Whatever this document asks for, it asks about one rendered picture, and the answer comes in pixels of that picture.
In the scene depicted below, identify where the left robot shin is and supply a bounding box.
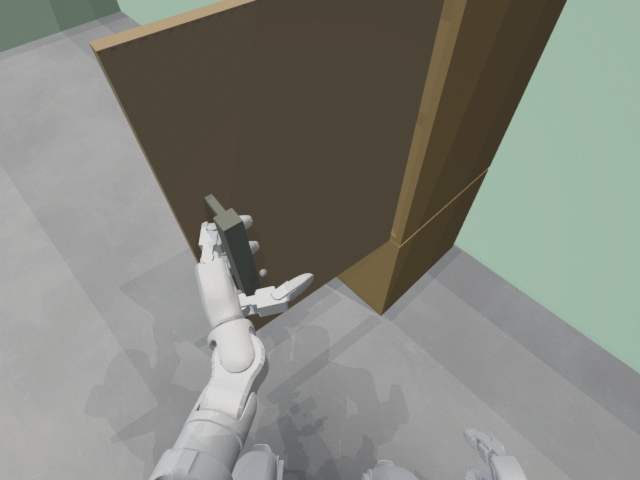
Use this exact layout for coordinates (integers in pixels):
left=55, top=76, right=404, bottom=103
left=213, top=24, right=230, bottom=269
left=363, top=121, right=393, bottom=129
left=252, top=444, right=273, bottom=453

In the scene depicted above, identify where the left robot hand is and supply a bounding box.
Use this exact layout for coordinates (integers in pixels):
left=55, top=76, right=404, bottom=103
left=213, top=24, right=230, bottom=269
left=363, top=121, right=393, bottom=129
left=195, top=215, right=314, bottom=331

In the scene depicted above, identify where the robot left forearm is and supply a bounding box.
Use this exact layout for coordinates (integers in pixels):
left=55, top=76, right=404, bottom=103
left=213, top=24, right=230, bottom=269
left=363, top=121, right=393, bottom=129
left=148, top=318, right=269, bottom=480

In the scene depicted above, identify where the handle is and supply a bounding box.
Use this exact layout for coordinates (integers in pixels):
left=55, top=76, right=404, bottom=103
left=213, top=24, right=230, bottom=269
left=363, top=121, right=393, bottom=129
left=204, top=194, right=261, bottom=297

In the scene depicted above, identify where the right robot hand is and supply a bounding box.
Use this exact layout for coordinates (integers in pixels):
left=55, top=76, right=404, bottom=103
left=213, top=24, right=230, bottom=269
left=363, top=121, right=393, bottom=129
left=463, top=428, right=528, bottom=480

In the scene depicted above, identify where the left robot thigh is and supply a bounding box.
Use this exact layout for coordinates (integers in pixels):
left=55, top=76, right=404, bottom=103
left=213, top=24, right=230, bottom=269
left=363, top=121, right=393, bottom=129
left=232, top=451, right=285, bottom=480

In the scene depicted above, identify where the cupboard door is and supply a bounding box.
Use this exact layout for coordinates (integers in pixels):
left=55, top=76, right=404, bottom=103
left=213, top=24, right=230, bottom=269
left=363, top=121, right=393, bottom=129
left=89, top=0, right=444, bottom=332

